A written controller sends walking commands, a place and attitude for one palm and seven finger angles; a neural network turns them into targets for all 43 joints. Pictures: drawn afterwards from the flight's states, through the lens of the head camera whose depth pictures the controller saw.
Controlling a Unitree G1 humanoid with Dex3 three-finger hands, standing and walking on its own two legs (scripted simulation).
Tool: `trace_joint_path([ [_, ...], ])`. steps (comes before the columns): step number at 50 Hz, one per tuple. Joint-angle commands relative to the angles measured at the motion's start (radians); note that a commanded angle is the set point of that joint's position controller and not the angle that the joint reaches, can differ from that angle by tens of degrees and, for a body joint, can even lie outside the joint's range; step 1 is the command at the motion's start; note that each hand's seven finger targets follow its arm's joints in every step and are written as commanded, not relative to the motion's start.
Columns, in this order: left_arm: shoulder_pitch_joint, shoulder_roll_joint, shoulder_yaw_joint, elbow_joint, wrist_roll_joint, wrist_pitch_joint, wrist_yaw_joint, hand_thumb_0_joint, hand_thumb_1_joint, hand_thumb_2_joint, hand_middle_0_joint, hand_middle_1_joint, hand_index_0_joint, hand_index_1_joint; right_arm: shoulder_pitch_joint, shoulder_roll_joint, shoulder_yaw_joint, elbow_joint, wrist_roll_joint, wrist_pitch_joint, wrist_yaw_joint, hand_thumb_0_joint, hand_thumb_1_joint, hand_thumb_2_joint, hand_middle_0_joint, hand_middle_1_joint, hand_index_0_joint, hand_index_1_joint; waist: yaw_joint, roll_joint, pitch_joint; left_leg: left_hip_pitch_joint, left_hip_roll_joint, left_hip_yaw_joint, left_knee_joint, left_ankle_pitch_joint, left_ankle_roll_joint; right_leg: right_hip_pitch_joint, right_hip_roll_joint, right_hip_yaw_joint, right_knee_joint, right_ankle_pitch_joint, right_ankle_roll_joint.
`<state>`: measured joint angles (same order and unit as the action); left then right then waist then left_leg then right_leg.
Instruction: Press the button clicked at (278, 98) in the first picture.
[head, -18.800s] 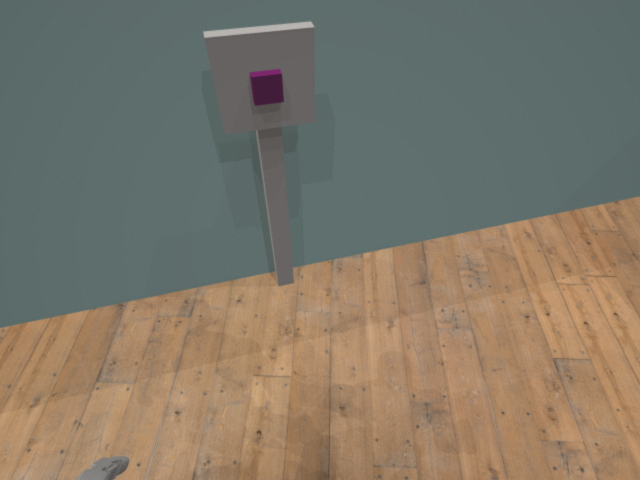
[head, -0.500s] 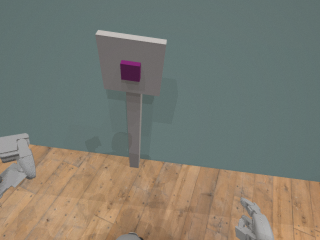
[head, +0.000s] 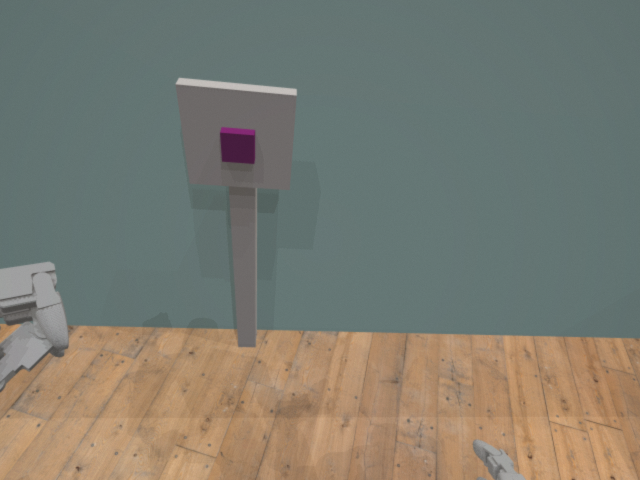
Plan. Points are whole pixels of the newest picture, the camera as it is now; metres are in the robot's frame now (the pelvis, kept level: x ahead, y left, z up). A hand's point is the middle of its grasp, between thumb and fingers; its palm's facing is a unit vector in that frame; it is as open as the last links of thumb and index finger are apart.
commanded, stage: stop stepping back and stand still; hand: left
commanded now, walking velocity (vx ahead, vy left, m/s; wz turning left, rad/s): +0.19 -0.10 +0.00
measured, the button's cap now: (238, 145) +0.70 +0.19 +0.07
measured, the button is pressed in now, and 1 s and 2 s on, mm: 0 0 0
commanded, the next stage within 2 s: let the arm hang, fingers relaxed in 1.06 s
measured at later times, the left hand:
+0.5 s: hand out of the picture +0.10 +0.25 +0.20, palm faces +0.35 -0.83 -0.44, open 3.1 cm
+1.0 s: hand out of the picture +0.11 +0.26 +0.18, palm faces +0.38 -0.79 -0.48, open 3.1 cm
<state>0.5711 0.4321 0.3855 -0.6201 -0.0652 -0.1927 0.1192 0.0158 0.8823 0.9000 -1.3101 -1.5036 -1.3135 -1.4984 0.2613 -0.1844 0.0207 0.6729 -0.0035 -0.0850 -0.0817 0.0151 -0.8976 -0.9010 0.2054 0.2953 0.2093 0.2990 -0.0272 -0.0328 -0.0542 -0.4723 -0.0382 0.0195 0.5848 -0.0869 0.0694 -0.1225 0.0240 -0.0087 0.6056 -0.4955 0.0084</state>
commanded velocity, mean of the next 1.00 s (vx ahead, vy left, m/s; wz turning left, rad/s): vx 0.09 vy -0.03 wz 0.00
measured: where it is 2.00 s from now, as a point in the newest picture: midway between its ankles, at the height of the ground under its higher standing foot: outside the picture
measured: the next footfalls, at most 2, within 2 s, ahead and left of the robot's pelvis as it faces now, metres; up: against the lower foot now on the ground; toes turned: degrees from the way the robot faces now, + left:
left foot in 0.30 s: +0.00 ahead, +0.15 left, +0.00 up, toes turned +6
right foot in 0.56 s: -0.03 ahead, -0.08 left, +0.00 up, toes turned -3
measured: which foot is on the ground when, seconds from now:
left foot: down 0.00-0.10, up 0.12-0.28, down 0.30-1.00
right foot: down 0.00-0.30, up 0.32-0.54, down 0.56-1.00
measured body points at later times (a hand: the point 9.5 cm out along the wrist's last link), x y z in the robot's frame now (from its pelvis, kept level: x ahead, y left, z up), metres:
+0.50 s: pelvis -0.08 +0.02 +0.02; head -0.10 +0.04 +0.47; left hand +0.08 +0.29 +0.22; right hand +0.06 -0.19 -0.05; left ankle -0.02 +0.14 -0.72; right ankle -0.07 -0.08 -0.69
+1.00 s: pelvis -0.07 +0.02 +0.02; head -0.06 +0.02 +0.47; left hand +0.08 +0.30 +0.21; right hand +0.12 -0.21 -0.06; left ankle -0.04 +0.15 -0.72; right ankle -0.07 -0.08 -0.72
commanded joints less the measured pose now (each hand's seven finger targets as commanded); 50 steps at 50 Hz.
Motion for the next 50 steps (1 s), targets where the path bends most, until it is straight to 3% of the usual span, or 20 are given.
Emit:
trace_joint_path([
  [1,0.004,0.176,0.152,-0.232,-0.008,-0.048,0.037,0.0,0.9,0.9,-1.3,-1.5,-1.3,-1.5,-0.147,-0.131,-0.043,-0.209,-0.016,-0.09,-0.003,0.0,-0.9,-0.9,0.2,0.3,0.2,0.3,0.044,0.282,-0.042,0.058,0.222,-0.395,-0.624,-0.661,-0.185,-0.002,0.114,-0.048,0.106,-0.088,-0.044],
  [3,0.131,0.134,0.114,-0.237,0.003,-0.043,0.023,0.0,0.9,0.9,-1.3,-1.5,-1.3,-1.5,-0.138,-0.131,-0.05,-0.221,-0.012,-0.083,0.016,0.0,-0.9,-0.9,0.2,0.3,0.2,0.3,0.057,0.256,-0.081,-0.025,0.133,-0.175,-0.49,-0.501,-0.171,0.171,0.1,-0.082,-0.124,-0.045,-0.056],
  [4,0.164,0.133,0.099,-0.245,0.016,-0.041,0.017,0.0,0.9,0.9,-1.3,-1.5,-1.3,-1.5,-0.121,-0.132,-0.054,-0.219,-0.002,-0.071,0.021,0.0,-0.9,-0.9,0.2,0.3,0.2,0.3,0.051,0.139,-0.073,0.004,0.041,-0.04,-0.238,-0.414,-0.151,0.102,0.006,-0.009,-0.264,-0.03,-0.073],
  [5,0.191,0.157,0.128,-0.25,0.017,-0.037,0.019,0.0,0.9,0.9,-1.3,-1.5,-1.3,-1.5,-0.113,-0.135,-0.068,-0.215,0.0,-0.051,0.024,0.0,-0.9,-0.9,0.2,0.3,0.2,0.3,0.048,-0.101,-0.076,0.128,-0.033,0.019,0.205,-0.3,-0.118,-0.174,-0.214,0.213,-0.444,-0.12,-0.122],
  [6,0.096,0.151,0.112,-0.331,0.007,-0.034,0.015,0.0,0.9,0.9,-1.3,-1.5,-1.3,-1.5,-0.124,-0.147,-0.073,-0.198,-0.01,-0.025,0.028,0.0,-0.9,-0.9,0.2,0.3,0.2,0.3,0.035,-0.147,-0.03,0.035,-0.029,-0.003,0.508,-0.226,-0.109,-0.328,-0.366,0.316,-0.466,-0.11,-0.203],
  [7,0.032,0.152,0.122,-0.276,0.011,-0.029,0.024,0.0,0.9,0.9,-1.3,-1.5,-1.3,-1.5,-0.122,-0.136,-0.067,-0.187,-0.001,-0.025,0.026,0.0,-0.9,-0.9,0.2,0.3,0.2,0.3,0.004,-0.145,0.021,-0.069,0.029,-0.074,0.601,-0.226,-0.098,-0.347,-0.377,0.338,-0.467,-0.222,-0.235],
  [11,-0.087,0.112,0.079,-0.095,0.047,-0.033,0.054,0.0,0.9,0.9,-1.3,-1.5,-1.3,-1.5,-0.133,-0.142,-0.064,-0.164,-0.011,-0.06,-0.015,0.0,-0.9,-0.9,0.2,0.3,0.2,0.3,0.002,-0.094,0.105,0.101,0.115,-0.003,0.191,-0.323,-0.044,-0.374,-0.27,0.118,-0.378,-0.227,-0.149],
  [13,-0.155,0.071,0.028,-0.107,0.049,-0.041,0.067,0.0,0.9,0.9,-1.3,-1.5,-1.3,-1.5,-0.113,-0.144,-0.054,-0.155,-0.012,-0.08,-0.028,0.0,-0.9,-0.9,0.2,0.3,0.2,0.3,-0.009,0.068,0.074,0.235,0.077,0.052,-0.099,-0.312,-0.035,-0.309,-0.193,0.031,-0.203,-0.176,-0.122],
  [15,-0.174,0.079,0.019,-0.197,0.046,-0.06,0.074,0.0,0.9,0.9,-1.3,-1.5,-1.3,-1.5,-0.092,-0.179,-0.06,-0.195,-0.001,-0.098,-0.031,0.0,-0.9,-0.9,0.2,0.3,0.2,0.3,-0.011,0.412,0.078,0.34,0.339,-0.454,-0.36,-0.431,0.08,-0.463,-0.015,-0.087,0.242,-0.05,-0.017],
  [17,-0.124,0.133,0.08,-0.213,0.049,-0.073,0.055,0.0,0.9,0.9,-1.3,-1.5,-1.3,-1.5,-0.121,-0.139,-0.06,-0.184,-0.008,-0.11,0.003,0.0,-0.9,-0.9,0.2,0.3,0.2,0.3,-0.008,0.252,0.049,0.192,0.385,-0.602,-0.474,-0.658,0.116,-0.443,-0.028,0.03,0.485,-0.011,-0.018],
  [21,0.107,0.11,0.092,-0.307,0.046,-0.069,0.05,0.0,0.9,0.9,-1.3,-1.5,-1.3,-1.5,-0.148,-0.125,-0.057,-0.212,-0.005,-0.096,0.038,0.0,-0.9,-0.9,0.2,0.3,0.2,0.3,0.027,0.254,0.02,0.046,0.273,-0.26,-0.433,-0.531,0.05,-0.213,-0.029,-0.067,0.254,0.102,-0.02],
  [25,0.123,0.099,0.092,-0.162,0.044,-0.032,0.061,0.0,0.9,0.9,-1.3,-1.5,-1.3,-1.5,-0.143,-0.125,-0.055,-0.216,-0.011,-0.047,0.017,0.0,-0.9,-0.9,0.2,0.3,0.2,0.3,0.027,0.232,0.014,-0.121,0.202,-0.116,-0.293,-0.596,-0.008,0.107,0.029,-0.139,-0.076,0.001,-0.048],
  [26,0.092,0.101,0.09,-0.149,0.042,-0.024,0.059,0.0,0.9,0.9,-1.3,-1.5,-1.3,-1.5,-0.144,-0.118,-0.057,-0.216,-0.01,-0.034,0.012,0.0,-0.9,-0.9,0.2,0.3,0.2,0.3,0.029,0.111,0.026,-0.154,0.146,-0.07,-0.104,-0.523,-0.024,0.124,-0.029,-0.04,-0.214,-0.01,-0.077],
  [27,0.063,0.129,0.108,-0.124,0.042,-0.017,0.057,0.0,0.9,0.9,-1.3,-1.5,-1.3,-1.5,-0.136,-0.109,-0.064,-0.216,-0.008,-0.017,0.01,0.0,-0.9,-0.9,0.2,0.3,0.2,0.3,0.024,-0.123,0.048,-0.225,0.062,0.0,0.212,-0.428,-0.049,0.065,-0.227,0.303,-0.366,-0.109,-0.164],
  [28,-0.003,0.153,0.13,-0.14,0.019,-0.024,0.056,0.0,0.9,0.9,-1.3,-1.5,-1.3,-1.5,-0.141,-0.118,-0.068,-0.209,-0.008,-0.019,0.006,0.0,-0.9,-0.9,0.2,0.3,0.2,0.3,0.019,-0.197,0.066,-0.223,0.044,-0.007,0.435,-0.348,-0.064,-0.031,-0.379,0.487,-0.459,-0.009,-0.228],
  [30,-0.101,0.147,0.128,-0.153,0.032,-0.049,0.064,0.0,0.9,0.9,-1.3,-1.5,-1.3,-1.5,-0.111,-0.113,-0.062,-0.167,-0.011,-0.047,0.015,0.0,-0.9,-0.9,0.2,0.3,0.2,0.3,-0.011,-0.09,-0.032,-0.09,0.083,-0.048,0.452,-0.32,-0.069,-0.123,-0.363,0.386,-0.41,-0.105,-0.211],
  [35,-0.06,0.084,0.051,-0.148,0.043,-0.061,0.065,0.0,0.9,0.9,-1.3,-1.5,-1.3,-1.5,-0.167,-0.118,-0.052,-0.175,-0.009,-0.068,-0.014,0.0,-0.9,-0.9,0.2,0.3,0.2,0.3,0.014,-0.08,0.067,0.201,0.075,0.036,-0.026,-0.185,-0.044,-0.23,-0.25,0.117,-0.311,0.084,-0.124],
  [40,0.006,0.119,0.097,-0.166,0.045,-0.089,0.054,0.0,0.9,0.9,-1.3,-1.5,-1.3,-1.5,-0.138,-0.14,-0.06,-0.19,0.001,-0.09,-0.008,0.0,-0.9,-0.9,0.2,0.3,0.2,0.3,0.034,0.216,-0.009,0.257,0.21,-0.176,-0.235,0.024,0.006,-0.145,-0.067,-0.02,-0.058,0.237,0.003],
  [45,0.079,0.091,0.094,-0.148,0.033,-0.089,0.048,0.0,0.9,0.9,-1.3,-1.5,-1.3,-1.5,-0.133,-0.133,-0.066,-0.212,0.011,-0.082,0.009,0.0,-0.9,-0.9,0.2,0.3,0.2,0.3,0.025,0.035,-0.018,0.186,0.13,-0.06,-0.129,0.035,-0.039,-0.021,-0.106,0.032,-0.199,0.42,-0.017],
  [50,0.106,0.095,0.095,-0.14,0.016,-0.078,0.051,0.0,0.9,0.9,-1.3,-1.5,-1.3,-1.5,-0.145,-0.132,-0.068,-0.223,0.01,-0.063,0.012,0.0,-0.9,-0.9,0.2,0.3,0.2,0.3,0.02,0.045,-0.042,0.238,0.105,-0.028,-0.099,0.02,-0.056,-0.054,-0.146,0.063,-0.235,0.451,-0.036],
])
